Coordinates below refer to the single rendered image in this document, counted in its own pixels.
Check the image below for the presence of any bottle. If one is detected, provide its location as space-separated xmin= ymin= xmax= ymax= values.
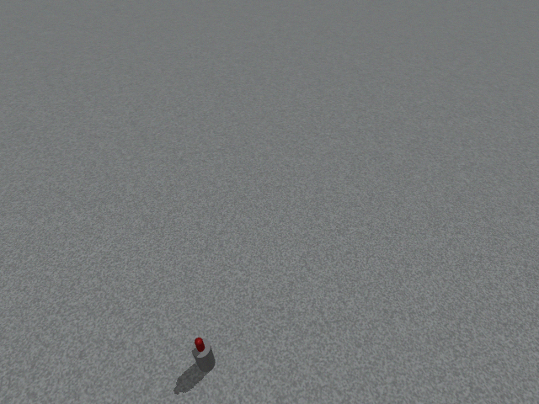
xmin=191 ymin=338 xmax=216 ymax=372

